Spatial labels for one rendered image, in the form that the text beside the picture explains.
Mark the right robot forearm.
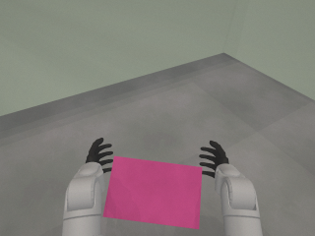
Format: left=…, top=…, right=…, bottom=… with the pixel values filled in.
left=215, top=163, right=263, bottom=236

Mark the left robot forearm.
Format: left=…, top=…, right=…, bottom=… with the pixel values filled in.
left=62, top=161, right=105, bottom=236

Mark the right robot hand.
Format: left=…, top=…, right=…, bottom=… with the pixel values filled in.
left=199, top=141, right=229, bottom=178

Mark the left robot hand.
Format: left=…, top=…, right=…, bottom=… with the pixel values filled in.
left=86, top=138, right=113, bottom=173

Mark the carton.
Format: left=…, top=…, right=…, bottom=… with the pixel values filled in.
left=103, top=155, right=203, bottom=229

